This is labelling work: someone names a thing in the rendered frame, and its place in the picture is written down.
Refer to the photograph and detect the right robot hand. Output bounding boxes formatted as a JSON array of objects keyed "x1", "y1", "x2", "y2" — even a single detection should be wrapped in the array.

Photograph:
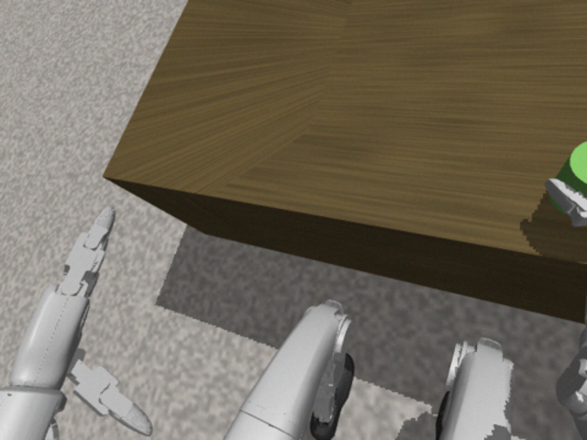
[{"x1": 545, "y1": 179, "x2": 587, "y2": 226}]

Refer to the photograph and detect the can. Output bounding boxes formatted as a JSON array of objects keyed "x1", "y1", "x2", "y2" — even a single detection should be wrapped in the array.
[{"x1": 548, "y1": 141, "x2": 587, "y2": 215}]

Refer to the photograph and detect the left robot foot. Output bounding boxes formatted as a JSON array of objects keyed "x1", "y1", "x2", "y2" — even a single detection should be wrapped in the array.
[{"x1": 310, "y1": 353, "x2": 354, "y2": 440}]

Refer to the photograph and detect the right robot arm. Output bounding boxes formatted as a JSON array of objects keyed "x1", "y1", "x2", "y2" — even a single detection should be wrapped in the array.
[{"x1": 556, "y1": 296, "x2": 587, "y2": 440}]

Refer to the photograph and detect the left robot hand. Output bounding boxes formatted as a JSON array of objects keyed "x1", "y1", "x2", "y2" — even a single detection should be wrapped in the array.
[{"x1": 9, "y1": 205, "x2": 153, "y2": 436}]

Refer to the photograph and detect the left robot arm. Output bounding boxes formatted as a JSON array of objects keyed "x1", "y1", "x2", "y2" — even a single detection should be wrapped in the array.
[{"x1": 0, "y1": 386, "x2": 67, "y2": 440}]

